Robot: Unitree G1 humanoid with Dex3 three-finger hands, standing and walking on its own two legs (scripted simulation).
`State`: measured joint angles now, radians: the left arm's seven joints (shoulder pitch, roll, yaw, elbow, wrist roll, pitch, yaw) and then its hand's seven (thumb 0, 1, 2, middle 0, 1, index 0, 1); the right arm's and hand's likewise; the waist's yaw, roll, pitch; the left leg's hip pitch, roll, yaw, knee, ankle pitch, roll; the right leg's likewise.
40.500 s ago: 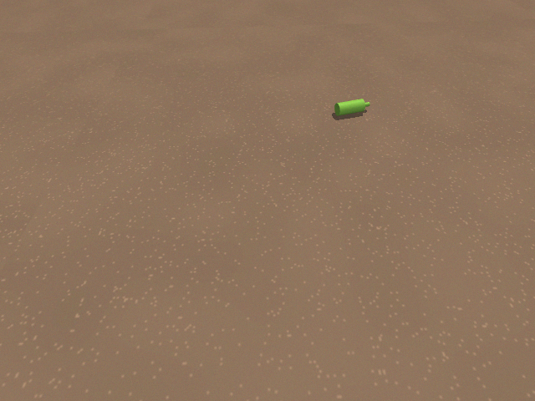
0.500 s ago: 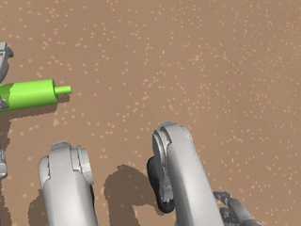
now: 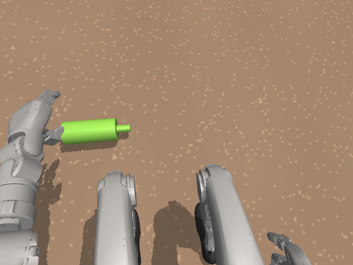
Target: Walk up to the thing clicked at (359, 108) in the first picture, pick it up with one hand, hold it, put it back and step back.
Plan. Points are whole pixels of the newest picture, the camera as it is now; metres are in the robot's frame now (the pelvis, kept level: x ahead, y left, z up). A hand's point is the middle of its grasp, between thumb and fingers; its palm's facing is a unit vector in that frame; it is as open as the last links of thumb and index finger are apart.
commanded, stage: home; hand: left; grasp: from above
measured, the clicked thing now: (98, 130) +0.50 +0.26 -0.39
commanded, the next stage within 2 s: none
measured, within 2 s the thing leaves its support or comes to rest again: neither
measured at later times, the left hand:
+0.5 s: hand (11, 201) +0.26 +0.23 +0.10, palm faces +0.08 -0.93 -0.35, open 7.4 cm
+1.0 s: hand out of the picture +0.20 +0.20 +0.24, palm faces +0.20 -0.96 -0.20, open 7.4 cm
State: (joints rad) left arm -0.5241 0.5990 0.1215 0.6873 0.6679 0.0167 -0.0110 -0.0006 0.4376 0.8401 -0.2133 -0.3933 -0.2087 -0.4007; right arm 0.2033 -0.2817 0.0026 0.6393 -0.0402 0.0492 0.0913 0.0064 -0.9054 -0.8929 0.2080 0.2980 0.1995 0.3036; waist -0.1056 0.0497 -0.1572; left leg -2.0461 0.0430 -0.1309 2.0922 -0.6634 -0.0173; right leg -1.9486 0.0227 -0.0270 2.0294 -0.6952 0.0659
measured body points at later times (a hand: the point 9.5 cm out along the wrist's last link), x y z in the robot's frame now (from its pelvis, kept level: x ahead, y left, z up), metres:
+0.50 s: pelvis +0.02 +0.00 +0.19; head +0.11 +0.03 +0.63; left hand +0.25 +0.28 +0.13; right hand +0.23 -0.21 +0.10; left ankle +0.08 +0.13 -0.40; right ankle +0.09 -0.14 -0.40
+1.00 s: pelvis +0.07 +0.00 +0.28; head +0.08 -0.01 +0.73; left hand +0.19 +0.25 +0.26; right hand +0.26 -0.23 +0.22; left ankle +0.08 +0.13 -0.40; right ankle +0.09 -0.14 -0.40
